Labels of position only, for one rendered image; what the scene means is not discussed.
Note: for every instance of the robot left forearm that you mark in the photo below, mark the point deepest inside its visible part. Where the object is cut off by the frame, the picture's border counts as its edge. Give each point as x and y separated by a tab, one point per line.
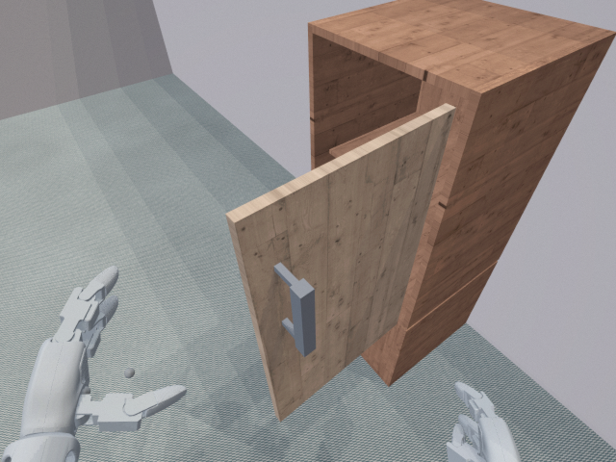
43	447

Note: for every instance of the right robot hand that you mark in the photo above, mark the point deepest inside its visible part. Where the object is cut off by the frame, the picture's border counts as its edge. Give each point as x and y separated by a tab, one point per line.
491	436

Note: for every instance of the cupboard door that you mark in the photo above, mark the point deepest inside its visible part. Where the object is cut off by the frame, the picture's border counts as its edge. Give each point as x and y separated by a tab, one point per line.
351	228

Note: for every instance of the left robot hand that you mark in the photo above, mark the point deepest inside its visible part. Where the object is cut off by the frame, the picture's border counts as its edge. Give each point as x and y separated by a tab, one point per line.
53	401

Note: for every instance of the handle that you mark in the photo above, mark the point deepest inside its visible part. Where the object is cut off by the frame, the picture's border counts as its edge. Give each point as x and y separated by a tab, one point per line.
303	328

